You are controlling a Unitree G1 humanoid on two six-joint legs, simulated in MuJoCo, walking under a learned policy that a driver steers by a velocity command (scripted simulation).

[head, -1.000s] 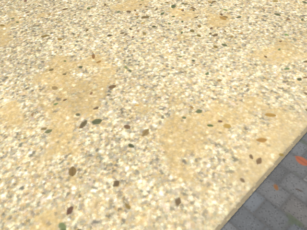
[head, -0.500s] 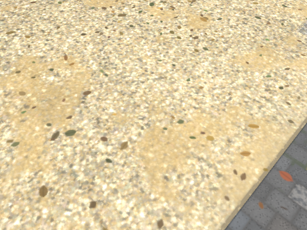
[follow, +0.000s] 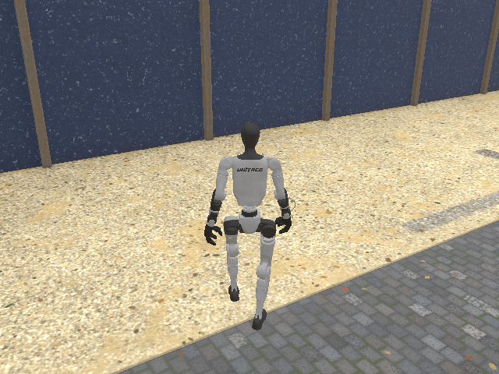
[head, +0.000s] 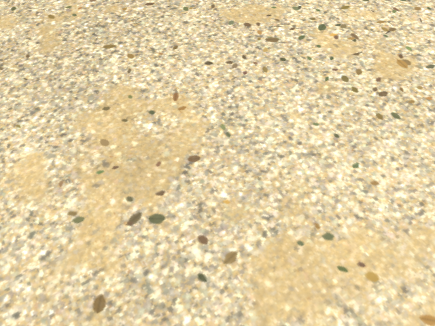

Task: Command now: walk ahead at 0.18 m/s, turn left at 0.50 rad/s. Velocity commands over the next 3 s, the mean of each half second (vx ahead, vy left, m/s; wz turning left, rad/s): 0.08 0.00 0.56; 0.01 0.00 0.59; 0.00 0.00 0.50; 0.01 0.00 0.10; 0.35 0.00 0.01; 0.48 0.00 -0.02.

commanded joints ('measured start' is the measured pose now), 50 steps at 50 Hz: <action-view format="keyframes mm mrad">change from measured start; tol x16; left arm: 1 5 160 38 -41 -2 5 19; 24 -199 130 37 -211 9 118 17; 32 -46 205 46 -199 2 77 43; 37 -243 174 31 -273 15 80 25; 50 -101 242 67 -241 21 82 -2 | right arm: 1 38 -46 -7 -56 -12 -8 0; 5 283 -181 -57 -14 -24 -45 -34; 11 77 -120 -50 -77 37 20 -63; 50 -2 -128 -43 -169 33 84 0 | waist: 1 -29 -137 -71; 6 -30 203 -333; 7 -93 58 -437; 10 -27 -33 -113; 30 -19 106 -150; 33 -26 -249 -125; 50 17 -221 -119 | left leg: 1 149 -59 53 -60 -58 36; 4 355 -119 39 -230 -49 103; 6 786 322 -530 -164 966 359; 9 494 245 -480 -386 270 329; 14 339 97 -354 -411 212 216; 21 376 70 -490 -464 -282 172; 31 284 7 -599 -374 -191 80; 34 9 -203 -207 183 -534 -56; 38 52 -161 -176 483 -392 -81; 50 202 -78 -36 85 -446 -84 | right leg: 1 -4 -271 27 111 974 -50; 4 -17 -251 18 499 889 -25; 5 -184 -185 14 774 507 21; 6 -520 17 78 1118 -382 73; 7 -560 -11 274 1157 -327 78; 23 -533 -44 320 586 -65 116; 31 -170 28 305 84 -5 37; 33 -56 -386 742 -144 -105 -95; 39 -140 -241 373 13 516 -113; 50 -53 -318 264 92 617 -133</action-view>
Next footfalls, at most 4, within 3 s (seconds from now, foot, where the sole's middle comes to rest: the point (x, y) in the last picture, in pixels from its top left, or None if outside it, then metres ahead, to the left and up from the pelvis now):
0.10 left None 0.19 0.07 -0.78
0.64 right None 0.19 -0.12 -0.78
1.12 left None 0.06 0.07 -0.78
1.60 right None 0.22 -0.06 -0.78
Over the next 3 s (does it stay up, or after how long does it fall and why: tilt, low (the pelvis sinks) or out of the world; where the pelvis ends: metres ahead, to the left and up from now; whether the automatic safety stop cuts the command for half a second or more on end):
stays up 0.41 0.31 0.00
